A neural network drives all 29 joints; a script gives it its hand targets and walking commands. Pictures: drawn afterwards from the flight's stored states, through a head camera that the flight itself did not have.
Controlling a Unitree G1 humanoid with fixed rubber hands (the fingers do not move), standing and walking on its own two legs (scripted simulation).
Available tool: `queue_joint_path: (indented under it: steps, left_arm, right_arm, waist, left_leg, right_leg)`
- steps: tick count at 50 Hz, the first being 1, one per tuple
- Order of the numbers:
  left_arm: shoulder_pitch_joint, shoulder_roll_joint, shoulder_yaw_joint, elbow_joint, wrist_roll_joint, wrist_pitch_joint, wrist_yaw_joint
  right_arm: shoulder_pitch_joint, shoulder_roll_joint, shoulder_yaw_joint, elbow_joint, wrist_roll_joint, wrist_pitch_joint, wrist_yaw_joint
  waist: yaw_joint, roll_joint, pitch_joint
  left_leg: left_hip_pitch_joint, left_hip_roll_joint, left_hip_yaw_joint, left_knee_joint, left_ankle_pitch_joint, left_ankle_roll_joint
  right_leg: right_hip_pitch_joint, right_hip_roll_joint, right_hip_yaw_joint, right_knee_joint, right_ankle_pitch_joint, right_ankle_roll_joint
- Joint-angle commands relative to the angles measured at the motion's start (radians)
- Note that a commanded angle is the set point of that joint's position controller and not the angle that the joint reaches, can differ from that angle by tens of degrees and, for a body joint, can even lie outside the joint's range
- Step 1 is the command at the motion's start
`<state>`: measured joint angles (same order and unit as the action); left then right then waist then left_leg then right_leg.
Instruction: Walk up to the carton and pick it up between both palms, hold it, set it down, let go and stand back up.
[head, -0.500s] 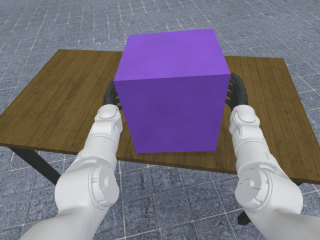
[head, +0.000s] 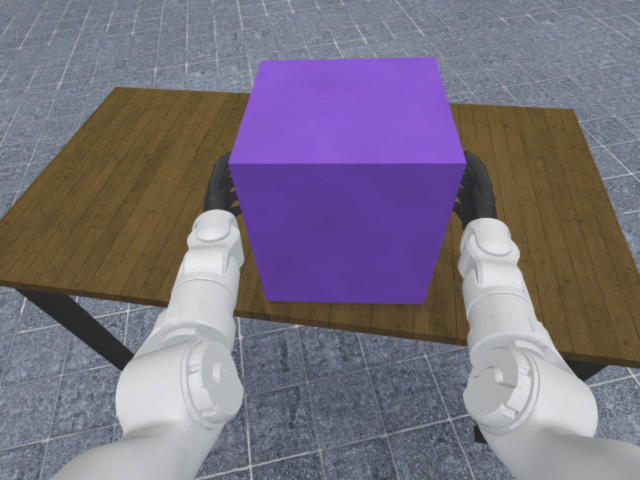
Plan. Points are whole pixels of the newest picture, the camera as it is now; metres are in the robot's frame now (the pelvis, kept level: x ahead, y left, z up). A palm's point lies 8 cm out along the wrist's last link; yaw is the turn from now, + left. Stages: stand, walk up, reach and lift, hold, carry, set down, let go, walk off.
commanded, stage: set down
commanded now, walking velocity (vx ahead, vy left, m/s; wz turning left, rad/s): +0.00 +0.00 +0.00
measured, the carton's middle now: (345, 186) +0.50 -0.07 +0.07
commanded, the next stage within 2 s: none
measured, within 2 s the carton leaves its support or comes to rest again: neither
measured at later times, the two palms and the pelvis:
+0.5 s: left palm (225, 215) +0.45 +0.10 +0.09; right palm (477, 216) +0.40 -0.22 +0.09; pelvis +0.00 +0.00 +0.00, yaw -1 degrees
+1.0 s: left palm (205, 206) +0.46 +0.13 +0.10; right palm (485, 185) +0.43 -0.24 +0.11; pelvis -0.02 -0.02 -0.02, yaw -1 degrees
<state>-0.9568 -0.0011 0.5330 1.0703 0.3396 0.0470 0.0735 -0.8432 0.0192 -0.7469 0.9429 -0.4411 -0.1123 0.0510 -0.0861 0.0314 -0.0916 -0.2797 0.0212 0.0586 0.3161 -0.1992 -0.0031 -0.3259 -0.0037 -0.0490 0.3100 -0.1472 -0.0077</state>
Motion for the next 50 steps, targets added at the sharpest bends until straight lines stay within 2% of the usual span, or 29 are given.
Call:
queue_joint_path:
  steps: [1, 7, 13, 19, 22, 23, 26, 27, 28, 29, 32, 35, 37, 42, 44, 50]
  left_arm:
    - [-0.583, -0.321, -0.173, -0.073, -0.002, -0.043, -0.121]
    - [-0.555, -0.269, -0.145, -0.071, 0.002, -0.047, -0.115]
    - [-0.555, -0.232, -0.117, -0.069, 0.018, -0.055, -0.113]
    - [-0.541, -0.233, -0.120, -0.069, 0.023, -0.061, -0.110]
    - [-0.514, -0.148, -0.116, -0.076, 0.011, -0.066, -0.088]
    - [-0.515, -0.101, -0.125, -0.083, -0.002, -0.072, -0.074]
    - [-0.527, 0.054, -0.204, -0.079, -0.089, -0.093, -0.015]
    - [-0.534, 0.120, -0.249, -0.063, -0.140, -0.100, 0.012]
    - [-0.558, 0.155, -0.287, -0.051, -0.183, -0.109, 0.034]
    - [-0.580, 0.168, -0.327, -0.027, -0.232, -0.116, 0.052]
    - [-0.637, 0.222, -0.423, 0.054, -0.346, -0.144, 0.075]
    - [-0.682, 0.275, -0.492, 0.144, -0.439, -0.180, 0.080]
    - [-0.703, 0.307, -0.528, 0.182, -0.482, -0.205, 0.080]
    - [-0.759, 0.360, -0.581, 0.223, -0.529, -0.229, 0.074]
    - [-0.769, 0.374, -0.597, 0.237, -0.544, -0.224, 0.066]
    - [-0.803, 0.420, -0.637, 0.258, -0.586, -0.210, 0.042]
  right_arm:
    - [-0.580, 0.303, 0.256, -0.029, -0.022, -0.044, 0.127]
    - [-0.558, 0.278, 0.263, -0.044, -0.009, -0.038, 0.116]
    - [-0.530, 0.267, 0.250, -0.045, -0.018, -0.028, 0.104]
    - [-0.511, 0.253, 0.234, -0.052, -0.029, -0.032, 0.104]
    - [-0.483, 0.168, 0.238, -0.044, -0.006, -0.035, 0.092]
    - [-0.472, 0.123, 0.236, -0.037, 0.006, -0.038, 0.080]
    - [-0.465, -0.054, 0.287, 0.004, 0.116, -0.050, 0.029]
    - [-0.475, -0.127, 0.321, 0.027, 0.171, -0.052, 0.003]
    - [-0.493, -0.168, 0.365, 0.052, 0.237, -0.053, -0.021]
    - [-0.525, -0.185, 0.421, 0.074, 0.301, -0.055, -0.040]
    - [-0.605, -0.253, 0.531, 0.108, 0.438, -0.056, -0.077]
    - [-0.666, -0.330, 0.604, 0.136, 0.530, -0.062, -0.096]
    - [-0.701, -0.377, 0.640, 0.147, 0.578, -0.067, -0.104]
    - [-0.777, -0.470, 0.680, 0.180, 0.661, -0.082, -0.122]
    - [-0.782, -0.498, 0.700, 0.217, 0.696, -0.076, -0.122]
    - [-0.801, -0.542, 0.737, 0.317, 0.766, -0.045, -0.118]
  waist:
    - [-0.017, -0.037, -0.523]
    - [-0.002, -0.056, -0.495]
    - [-0.011, -0.052, -0.451]
    - [-0.016, -0.016, -0.477]
    - [0.001, -0.021, -0.480]
    - [-0.008, -0.017, -0.485]
    - [-0.010, -0.004, -0.536]
    - [-0.014, -0.013, -0.551]
    - [-0.021, 0.008, -0.563]
    - [-0.015, 0.009, -0.593]
    - [0.005, 0.022, -0.701]
    - [0.020, -0.015, -0.816]
    - [0.025, -0.027, -0.865]
    - [0.013, -0.021, -0.937]
    - [0.003, -0.028, -0.929]
    - [-0.015, -0.001, -0.874]
  left_leg:
    - [0.224, -0.008, 0.027, 0.025, 0.340, -0.043]
    - [0.170, -0.018, 0.030, 0.007, 0.305, -0.028]
    - [0.136, -0.027, 0.037, -0.018, 0.250, -0.015]
    - [0.196, -0.021, 0.037, 0.002, 0.297, -0.032]
    - [0.208, -0.016, 0.039, 0.010, 0.312, -0.038]
    - [0.214, -0.014, 0.042, 0.020, 0.328, -0.041]
    - [0.209, -0.011, 0.036, 0.061, 0.385, -0.059]
    - [0.197, -0.011, 0.030, 0.080, 0.403, -0.067]
    - [0.167, -0.011, 0.023, 0.099, 0.408, -0.077]
    - [0.139, -0.010, 0.016, 0.123, 0.424, -0.081]
    - [0.037, -0.008, -0.009, 0.169, 0.436, -0.101]
    - [-0.048, -0.004, -0.027, 0.196, 0.435, -0.095]
    - [-0.085, -0.005, -0.033, 0.212, 0.426, -0.093]
    - [-0.108, -0.005, -0.038, 0.260, 0.465, -0.105]
    - [-0.123, -0.009, -0.041, 0.262, 0.443, -0.106]
    - [-0.214, -0.026, -0.042, 0.236, 0.347, -0.097]
  right_leg:
    - [0.236, 0.024, -0.062, 0.053, 0.465, 0.073]
    - [0.282, 0.019, -0.046, 0.058, 0.490, 0.079]
    - [0.294, 0.010, -0.034, 0.056, 0.486, 0.087]
    - [0.245, 0.019, -0.047, 0.043, 0.453, 0.076]
    - [0.229, 0.025, -0.049, 0.040, 0.424, 0.072]
    - [0.214, 0.030, -0.047, 0.043, 0.427, 0.071]
    - [0.170, 0.047, -0.036, 0.060, 0.454, 0.060]
    - [0.153, 0.054, -0.027, 0.066, 0.469, 0.058]
    - [0.137, 0.060, -0.013, 0.076, 0.479, 0.050]
    - [0.124, 0.065, -0.006, 0.091, 0.501, 0.047]
    - [0.140, 0.065, 0.017, 0.133, 0.577, 0.035]
    - [0.154, 0.058, 0.024, 0.175, 0.627, 0.039]
    - [0.148, 0.056, 0.029, 0.192, 0.635, 0.039]
    - [0.133, 0.059, 0.026, 0.222, 0.683, 0.043]
    - [0.135, 0.059, 0.026, 0.231, 0.680, 0.045]
    - [0.160, 0.047, 0.040, 0.235, 0.656, 0.054]
